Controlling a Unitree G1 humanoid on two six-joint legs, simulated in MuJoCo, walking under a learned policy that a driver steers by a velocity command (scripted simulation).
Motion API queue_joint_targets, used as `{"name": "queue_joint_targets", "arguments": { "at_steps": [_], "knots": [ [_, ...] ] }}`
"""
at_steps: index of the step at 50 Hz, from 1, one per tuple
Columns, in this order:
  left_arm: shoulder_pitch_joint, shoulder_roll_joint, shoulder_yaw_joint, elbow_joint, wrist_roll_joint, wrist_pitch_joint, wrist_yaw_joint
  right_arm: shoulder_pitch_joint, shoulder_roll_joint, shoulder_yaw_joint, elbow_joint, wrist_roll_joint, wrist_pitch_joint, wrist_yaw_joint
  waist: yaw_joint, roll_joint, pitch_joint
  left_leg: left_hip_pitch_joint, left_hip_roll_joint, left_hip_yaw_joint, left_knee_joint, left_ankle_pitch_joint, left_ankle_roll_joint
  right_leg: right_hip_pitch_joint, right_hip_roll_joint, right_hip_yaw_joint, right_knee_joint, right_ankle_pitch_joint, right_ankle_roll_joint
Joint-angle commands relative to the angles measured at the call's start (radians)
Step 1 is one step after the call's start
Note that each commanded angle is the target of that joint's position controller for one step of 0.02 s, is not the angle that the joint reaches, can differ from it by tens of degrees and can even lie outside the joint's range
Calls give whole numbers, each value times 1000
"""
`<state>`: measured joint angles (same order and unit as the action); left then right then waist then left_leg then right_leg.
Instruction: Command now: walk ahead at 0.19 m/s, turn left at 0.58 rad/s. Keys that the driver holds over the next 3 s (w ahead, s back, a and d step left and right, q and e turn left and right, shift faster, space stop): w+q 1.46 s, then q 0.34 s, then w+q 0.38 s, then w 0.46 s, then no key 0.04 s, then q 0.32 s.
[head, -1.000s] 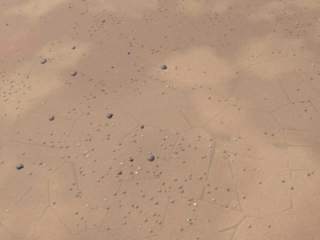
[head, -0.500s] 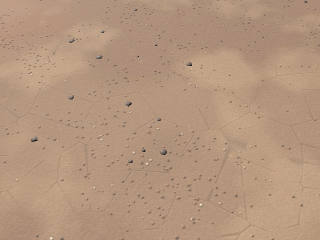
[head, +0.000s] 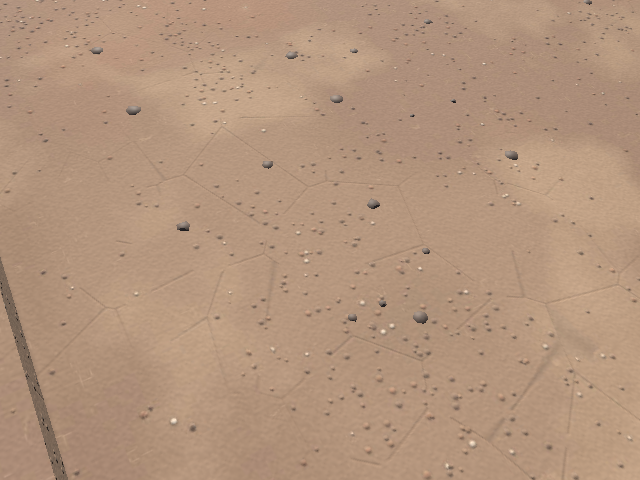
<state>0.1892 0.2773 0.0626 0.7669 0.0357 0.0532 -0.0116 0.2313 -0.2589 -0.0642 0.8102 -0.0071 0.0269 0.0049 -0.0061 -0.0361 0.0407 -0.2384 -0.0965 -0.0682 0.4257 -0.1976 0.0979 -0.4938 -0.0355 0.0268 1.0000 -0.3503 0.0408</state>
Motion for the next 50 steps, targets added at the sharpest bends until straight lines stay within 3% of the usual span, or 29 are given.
{"name": "queue_joint_targets", "arguments": {
  "at_steps": [1,6,9,10,12,13,14,15,16,17,18,20,23,26,31,33,35,36,37,38,39,40,41,42,43,44,46,50],
  "knots": [
    [-76,83,19,-82,2,-23,-7,75,-167,-44,-38,-10,-12,-2,-43,153,-21,140,249,-386,-238,-347,156,-165,2,2,-88,26,13],
    [-138,62,7,-101,-5,-61,-9,122,-188,-53,-37,-19,-33,0,-64,149,-19,98,236,-423,-206,-336,164,-88,30,4,-246,28,0],
    [-137,69,4,-110,-13,-79,-10,104,-194,-60,-56,-21,-40,10,-48,162,-21,0,218,-456,-178,-361,157,40,62,2,-321,-1,-22],
    [-104,68,4,-105,-20,-85,-6,87,-192,-60,-62,-21,-40,14,-21,160,-15,-63,206,-459,-165,-368,145,133,70,5,-374,-8,-32],
    [67,64,6,-52,-28,-103,16,13,-165,-57,-89,-15,-43,8,93,106,-6,-293,122,-412,-48,-423,83,469,75,5,-569,82,-47],
    [169,138,24,-31,-16,-113,34,10,-106,-42,-103,-10,-55,3,136,-12,-33,-445,34,-303,143,-480,32,642,-59,137,-645,-68,-58],
    [247,259,44,-40,6,-115,45,15,-18,-18,-140,5,-67,2,149,-228,-115,-558,-92,-110,476,-466,-7,718,-355,559,-826,-479,-118],
    [190,273,53,-35,11,-108,47,16,-103,-31,-136,-21,-69,1,94,-131,-10,-612,-38,-114,600,-348,-9,566,-392,709,-888,-585,-160],
    [134,201,38,-42,3,-109,41,20,-127,-40,-122,-33,-68,11,50,-70,63,-595,16,-123,648,-252,-5,487,-350,610,-866,-528,-162],
    [81,141,25,-48,-7,-114,32,40,-121,-39,-98,-33,-66,26,22,-47,89,-564,43,-107,646,-177,-16,444,-283,462,-861,-383,-142],
    [52,109,17,-55,-10,-120,27,68,-111,-39,-74,-33,-60,38,6,-69,72,-522,60,-85,654,-113,-29,431,-226,339,-861,-233,-126],
    [84,72,6,-33,-11,-133,23,58,-93,-32,-69,-38,-47,55,16,-94,37,-504,78,-48,721,-31,-44,432,-179,180,-850,44,-130],
    [161,69,9,1,-16,-152,9,-29,-77,-23,-97,-31,-40,64,34,-67,25,-561,92,-32,720,43,-57,479,-180,69,-836,311,-139],
    [205,58,5,30,-17,-155,8,-132,-57,-9,-128,-31,-39,66,52,-65,41,-566,95,19,593,94,-69,492,-168,-25,-836,478,-142],
    [269,84,6,84,-20,-149,22,-306,-13,27,-187,-33,-43,85,88,-63,64,-455,103,167,281,116,-37,542,-181,-131,-824,679,-131],
    [275,102,6,101,-18,-140,33,-291,-24,28,-187,-36,-43,78,62,-73,37,-359,65,206,201,63,3,587,-191,-177,-744,939,-120],
    [279,139,10,114,-16,-126,45,-192,-60,17,-159,-40,-45,64,6,-97,-42,-207,-2,236,173,-24,53,622,-207,-209,-556,1242,-124],
    [281,152,11,116,-15,-119,48,-83,-89,3,-129,-43,-52,56,-42,-97,-110,-63,-25,217,136,-35,85,589,-218,-218,-399,1233,-129],
    [262,156,10,108,-18,-115,45,74,-124,-17,-78,-51,-60,43,-118,-61,-190,173,-20,173,66,-12,122,460,-207,-240,-180,1077,-119],
    [286,94,-6,67,-23,-118,31,169,-215,-47,-61,-61,-54,23,-128,91,-296,475,216,-147,41,-228,202,148,-154,-244,142,539,-88],
    [259,69,-8,-7,-24,-125,15,132,-273,-61,-89,-28,-45,18,-78,244,-375,621,457,-685,-73,-184,332,-165,50,-141,452,-191,-46],
    [127,136,8,-31,-16,-132,12,158,-242,-58,-72,-16,-35,8,-126,86,-285,584,415,-597,-116,-79,309,-289,9,-4,475,-89,-55],
    [99,112,-3,-48,-25,-145,7,112,-205,-48,-55,-5,-38,-2,-88,61,-155,439,388,-445,-139,45,283,-285,-43,2,385,5,-60],
    [114,106,-5,-34,-23,-152,7,67,-163,-38,-52,-6,-45,-5,-35,13,-71,292,334,-353,-161,182,241,-216,-75,-1,273,31,-56],
    [117,101,-4,-35,-2,-136,7,36,-145,-30,-50,-4,-55,-13,3,-8,-31,201,287,-296,-172,286,218,-160,-86,1,215,25,-40],
    [156,86,-8,-22,15,-115,2,12,-132,-23,-53,-2,-63,-15,36,-2,-35,154,253,-253,-183,340,210,-110,-93,3,182,22,-23],
    [167,71,-8,-24,24,-86,-7,34,-135,-22,-41,10,-81,-10,52,26,-46,105,223,-222,-191,388,207,-85,-92,-12,119,21,2],
    [-15,59,-13,-93,17,-74,-11,109,-156,-30,-12,6,-86,-7,5,80,17,46,170,-210,-232,328,168,-153,-80,-41,-76,199,25]
  ]
}}
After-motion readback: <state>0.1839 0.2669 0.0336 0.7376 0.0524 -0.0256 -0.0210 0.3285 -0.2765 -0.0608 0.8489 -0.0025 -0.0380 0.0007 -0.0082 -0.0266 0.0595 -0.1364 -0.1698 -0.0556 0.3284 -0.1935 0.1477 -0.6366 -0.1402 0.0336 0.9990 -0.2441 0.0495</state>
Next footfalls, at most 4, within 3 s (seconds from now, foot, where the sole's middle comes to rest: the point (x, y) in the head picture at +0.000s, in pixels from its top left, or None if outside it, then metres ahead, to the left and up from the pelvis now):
0.26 right None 0.15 -0.14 -0.78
0.74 left None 0.38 0.13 -0.78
1.26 right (228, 356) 0.75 0.19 -0.78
1.74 left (105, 370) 0.71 0.46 -0.78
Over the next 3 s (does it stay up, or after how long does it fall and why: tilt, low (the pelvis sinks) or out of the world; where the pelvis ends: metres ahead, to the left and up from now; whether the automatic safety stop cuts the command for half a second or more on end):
stays up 0.77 0.71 0.11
